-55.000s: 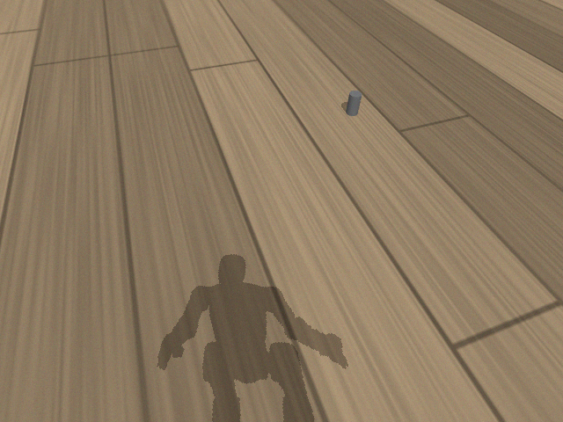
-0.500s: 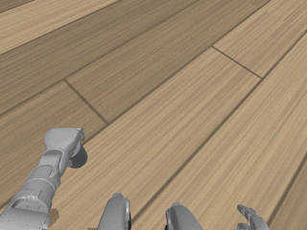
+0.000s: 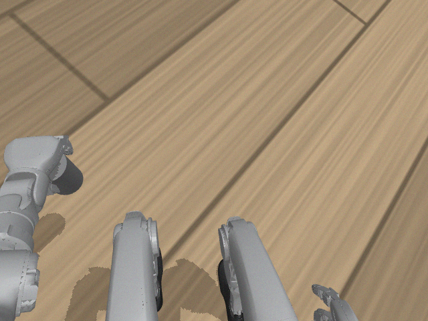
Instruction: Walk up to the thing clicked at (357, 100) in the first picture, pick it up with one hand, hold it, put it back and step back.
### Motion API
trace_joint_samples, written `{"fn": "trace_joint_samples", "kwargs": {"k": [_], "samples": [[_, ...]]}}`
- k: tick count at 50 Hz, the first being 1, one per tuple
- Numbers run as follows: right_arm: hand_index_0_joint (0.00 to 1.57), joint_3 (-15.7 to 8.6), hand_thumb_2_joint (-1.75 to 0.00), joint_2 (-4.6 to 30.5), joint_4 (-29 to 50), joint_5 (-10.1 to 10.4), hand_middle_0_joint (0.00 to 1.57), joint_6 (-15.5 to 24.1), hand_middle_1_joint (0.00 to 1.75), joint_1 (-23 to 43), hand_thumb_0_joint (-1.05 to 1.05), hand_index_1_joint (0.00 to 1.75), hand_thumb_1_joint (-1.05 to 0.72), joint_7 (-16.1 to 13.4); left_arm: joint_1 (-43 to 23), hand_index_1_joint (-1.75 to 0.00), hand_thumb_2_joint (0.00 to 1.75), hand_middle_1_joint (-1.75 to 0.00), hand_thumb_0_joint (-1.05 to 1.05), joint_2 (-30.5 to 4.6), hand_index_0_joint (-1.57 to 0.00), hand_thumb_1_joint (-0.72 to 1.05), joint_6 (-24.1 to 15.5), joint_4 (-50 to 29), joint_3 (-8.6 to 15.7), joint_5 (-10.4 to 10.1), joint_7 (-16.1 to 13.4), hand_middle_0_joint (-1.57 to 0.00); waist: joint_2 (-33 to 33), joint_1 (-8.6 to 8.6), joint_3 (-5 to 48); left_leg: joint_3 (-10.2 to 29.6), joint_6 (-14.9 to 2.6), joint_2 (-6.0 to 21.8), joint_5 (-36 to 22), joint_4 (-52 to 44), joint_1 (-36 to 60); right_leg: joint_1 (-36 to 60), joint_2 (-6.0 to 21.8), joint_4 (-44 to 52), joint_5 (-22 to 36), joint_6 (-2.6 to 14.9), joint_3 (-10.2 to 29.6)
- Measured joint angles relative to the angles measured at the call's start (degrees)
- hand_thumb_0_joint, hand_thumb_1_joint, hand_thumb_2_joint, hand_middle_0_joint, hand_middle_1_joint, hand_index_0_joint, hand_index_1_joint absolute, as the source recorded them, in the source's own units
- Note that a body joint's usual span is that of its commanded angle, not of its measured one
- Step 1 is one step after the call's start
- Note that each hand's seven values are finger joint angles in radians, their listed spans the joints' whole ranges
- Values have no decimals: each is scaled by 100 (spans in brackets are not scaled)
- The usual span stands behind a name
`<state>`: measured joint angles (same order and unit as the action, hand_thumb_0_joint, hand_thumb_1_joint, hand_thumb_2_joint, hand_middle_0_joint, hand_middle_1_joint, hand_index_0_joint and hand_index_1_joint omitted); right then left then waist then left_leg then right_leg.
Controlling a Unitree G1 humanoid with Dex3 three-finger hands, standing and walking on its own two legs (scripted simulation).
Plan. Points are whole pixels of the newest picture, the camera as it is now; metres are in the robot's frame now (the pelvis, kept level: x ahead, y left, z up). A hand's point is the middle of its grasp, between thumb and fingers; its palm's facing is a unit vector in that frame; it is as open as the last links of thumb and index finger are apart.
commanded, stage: crouch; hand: left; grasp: from above
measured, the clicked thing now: (57, 172) +0.41 +0.32 -0.21
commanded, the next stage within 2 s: lower in 0.80 s
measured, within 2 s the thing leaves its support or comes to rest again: rests again in 1.50 s
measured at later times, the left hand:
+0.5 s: hand (58, 179) +0.40 +0.33 -0.24, palm faces -0.44 -0.08 -0.89, open 9.5 cm
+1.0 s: hand (62, 185) +0.40 +0.34 -0.29, palm faces -0.44 -0.09 -0.90, open 9.5 cm
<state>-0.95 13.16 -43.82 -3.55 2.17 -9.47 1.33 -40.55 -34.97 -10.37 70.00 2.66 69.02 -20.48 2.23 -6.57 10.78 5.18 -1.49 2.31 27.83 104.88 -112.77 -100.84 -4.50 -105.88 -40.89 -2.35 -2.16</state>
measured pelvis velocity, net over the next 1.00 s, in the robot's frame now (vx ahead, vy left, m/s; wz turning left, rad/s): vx -0.01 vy -0.02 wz -0.12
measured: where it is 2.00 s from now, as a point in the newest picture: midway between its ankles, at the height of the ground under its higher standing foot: (194, 297)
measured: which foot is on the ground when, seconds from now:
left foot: down 0.00-1.00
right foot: down 0.00-1.00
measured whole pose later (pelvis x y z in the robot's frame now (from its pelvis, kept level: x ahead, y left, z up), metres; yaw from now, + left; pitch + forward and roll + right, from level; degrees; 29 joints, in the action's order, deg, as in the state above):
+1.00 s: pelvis -0.01 -0.02 -0.13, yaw -7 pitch +30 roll -10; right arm 4.1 13.6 -45.7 -8.7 0.4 -3.2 4.6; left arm -43.0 -48.5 -17.8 76.7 11.2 70.2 -21.0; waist -3.2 -6.6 3.2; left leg 12.4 1.2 4.6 30.1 129.9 -131.9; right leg -119.4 -9.6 -130.2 -43.3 -1.9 -7.3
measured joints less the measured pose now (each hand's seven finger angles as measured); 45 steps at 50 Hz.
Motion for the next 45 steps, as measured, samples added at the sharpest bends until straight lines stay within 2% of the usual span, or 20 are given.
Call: {"fn": "trace_joint_samples", "kwargs": {"k": [8,16,31,45], "samples": [[21,72,-89,14,-52,-121,20,57,30,270,0,30,-89,121,-100,-60,49,-66,-2,-282,-72,4,-152,92,181,38,-105,-65,-147,8,-116,163,60,35,136,597,-595,-531,-87,-562,-166,-10,-129],[21,127,-90,25,-71,-247,20,21,30,449,0,30,-90,255,-123,-58,46,-63,-2,-540,-73,5,-322,127,450,88,-122,-66,-261,28,-218,308,124,122,320,1105,-945,-856,-217,-1019,-327,20,-230],[21,248,-90,-34,-144,-438,20,-119,30,611,0,30,-91,424,-95,-55,42,-59,-2,-922,-73,9,-690,233,807,137,-94,-67,-393,112,-527,506,201,243,373,1900,-1469,-1405,-412,-1819,-370,38,-356],[21,424,-90,27,-178,-506,20,-167,30,610,0,30,-90,347,-224,-55,40,-57,-2,-1253,-72,11,-732,573,852,168,-69,-67,-496,23,-709,674,254,229,223,2404,-1843,-1781,-482,-2346,-258,41,-482]]}}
